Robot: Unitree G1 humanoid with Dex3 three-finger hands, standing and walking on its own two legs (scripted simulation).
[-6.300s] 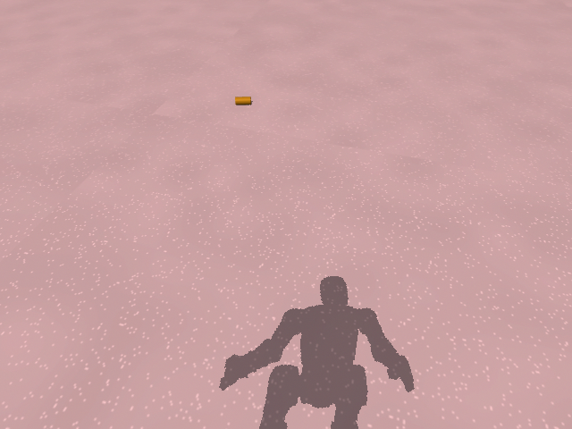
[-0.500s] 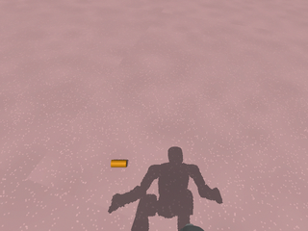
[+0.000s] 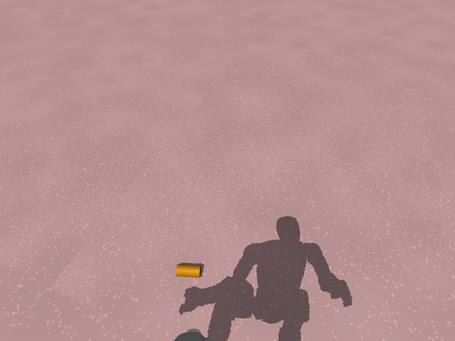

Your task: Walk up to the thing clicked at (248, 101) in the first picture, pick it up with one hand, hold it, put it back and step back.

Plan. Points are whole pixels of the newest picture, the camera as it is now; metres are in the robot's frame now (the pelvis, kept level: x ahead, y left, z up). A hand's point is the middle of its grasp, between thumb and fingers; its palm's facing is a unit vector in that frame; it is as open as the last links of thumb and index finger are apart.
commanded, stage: walk up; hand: left
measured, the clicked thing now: (188, 270) +0.54 +0.24 -0.74
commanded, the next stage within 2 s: stand in 1.66 s
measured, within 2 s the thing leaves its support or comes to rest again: neither
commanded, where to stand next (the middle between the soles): +0.16 +0.00 m, yaw -2 degrees
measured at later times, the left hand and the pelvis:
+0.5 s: hand out of the picture +0.15 +0.29 -0.16, palm faces -0.05 -0.91 -0.40, open 7.4 cm; pelvis +0.08 +0.02 -0.02, yaw -1 degrees
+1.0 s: hand (114, 311) +0.21 +0.27 -0.14, palm faces -0.05 -0.95 -0.32, open 7.4 cm; pelvis +0.10 +0.03 +0.01, yaw -2 degrees
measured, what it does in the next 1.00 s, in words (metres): walks ahead: left foot, then right foot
